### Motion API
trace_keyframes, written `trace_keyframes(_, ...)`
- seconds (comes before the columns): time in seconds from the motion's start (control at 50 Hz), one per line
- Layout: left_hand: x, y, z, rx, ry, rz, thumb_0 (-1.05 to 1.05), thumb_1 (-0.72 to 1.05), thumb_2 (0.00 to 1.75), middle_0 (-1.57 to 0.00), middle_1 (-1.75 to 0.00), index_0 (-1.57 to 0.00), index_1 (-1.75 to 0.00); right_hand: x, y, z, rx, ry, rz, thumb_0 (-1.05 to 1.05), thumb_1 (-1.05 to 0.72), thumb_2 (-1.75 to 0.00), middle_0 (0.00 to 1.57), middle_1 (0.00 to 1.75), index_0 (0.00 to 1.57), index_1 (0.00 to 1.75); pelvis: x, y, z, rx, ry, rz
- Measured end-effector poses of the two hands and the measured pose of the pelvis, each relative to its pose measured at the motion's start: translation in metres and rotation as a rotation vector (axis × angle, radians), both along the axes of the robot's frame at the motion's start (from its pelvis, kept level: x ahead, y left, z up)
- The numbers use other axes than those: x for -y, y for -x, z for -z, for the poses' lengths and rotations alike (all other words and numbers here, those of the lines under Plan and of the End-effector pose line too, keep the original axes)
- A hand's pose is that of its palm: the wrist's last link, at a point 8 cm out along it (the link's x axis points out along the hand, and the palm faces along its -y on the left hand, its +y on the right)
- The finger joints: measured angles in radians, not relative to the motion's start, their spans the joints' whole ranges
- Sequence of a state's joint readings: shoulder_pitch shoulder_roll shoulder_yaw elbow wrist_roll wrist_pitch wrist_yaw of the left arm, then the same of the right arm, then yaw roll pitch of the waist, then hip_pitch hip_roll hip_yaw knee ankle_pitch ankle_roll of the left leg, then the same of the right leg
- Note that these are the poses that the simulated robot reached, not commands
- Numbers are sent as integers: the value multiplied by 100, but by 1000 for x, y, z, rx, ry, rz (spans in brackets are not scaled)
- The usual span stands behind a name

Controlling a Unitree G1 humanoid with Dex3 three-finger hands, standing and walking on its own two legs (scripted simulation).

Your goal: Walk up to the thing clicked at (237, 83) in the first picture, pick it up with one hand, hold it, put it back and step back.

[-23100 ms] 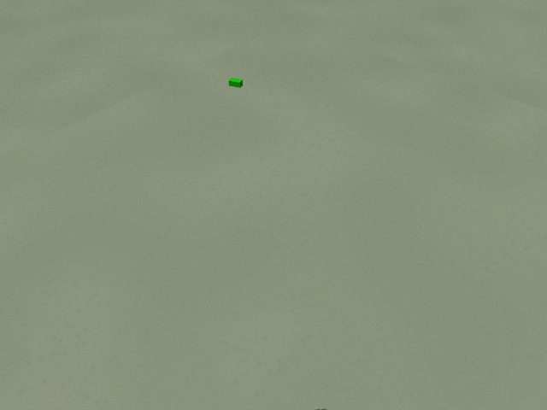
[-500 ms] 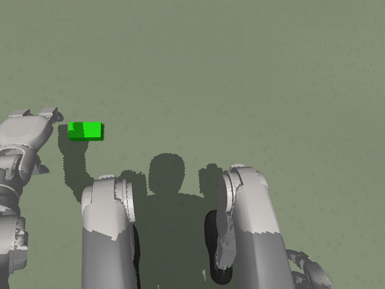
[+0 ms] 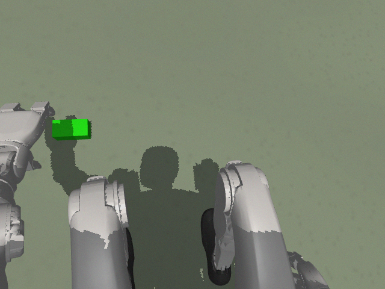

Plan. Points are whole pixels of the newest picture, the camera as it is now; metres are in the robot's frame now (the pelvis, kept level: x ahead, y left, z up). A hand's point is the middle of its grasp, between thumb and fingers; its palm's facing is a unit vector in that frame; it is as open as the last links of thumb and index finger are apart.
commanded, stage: rise first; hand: left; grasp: from above
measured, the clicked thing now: (72, 129) +0.48 +0.27 -0.30
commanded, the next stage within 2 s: approach in 1.92 s
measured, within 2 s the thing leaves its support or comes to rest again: neither
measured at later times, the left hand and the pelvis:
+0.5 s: hand (37, 142) +0.42 +0.30 -0.18, palm faces -0.46 -0.06 -0.89, open 13.0 cm; pelvis +0.00 +0.00 -0.01, yaw -1 degrees
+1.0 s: hand (38, 132) +0.44 +0.30 -0.19, palm faces -0.46 -0.05 -0.89, open 13.4 cm; pelvis +0.00 +0.00 -0.01, yaw -2 degrees
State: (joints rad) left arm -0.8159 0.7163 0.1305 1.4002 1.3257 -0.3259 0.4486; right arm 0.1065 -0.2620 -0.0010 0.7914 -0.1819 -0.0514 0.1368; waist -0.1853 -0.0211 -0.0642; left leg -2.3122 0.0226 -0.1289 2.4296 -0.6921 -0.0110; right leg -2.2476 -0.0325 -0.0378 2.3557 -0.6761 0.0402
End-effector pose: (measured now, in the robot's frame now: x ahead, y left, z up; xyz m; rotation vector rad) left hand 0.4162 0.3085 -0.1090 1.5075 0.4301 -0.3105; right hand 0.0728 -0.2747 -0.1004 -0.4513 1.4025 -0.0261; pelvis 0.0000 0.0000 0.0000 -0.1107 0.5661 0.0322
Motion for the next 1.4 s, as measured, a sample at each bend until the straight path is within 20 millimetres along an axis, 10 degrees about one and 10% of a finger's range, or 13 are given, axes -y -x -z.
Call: trace_keyframes(1.4,3,-39,14,4,-2,8,0,-39,90,-26,-81,-23,-83,-5,26,-5,-64,14,-15,0,-91,-91,20,30,20,30,-5,-2,10,8,36,15)
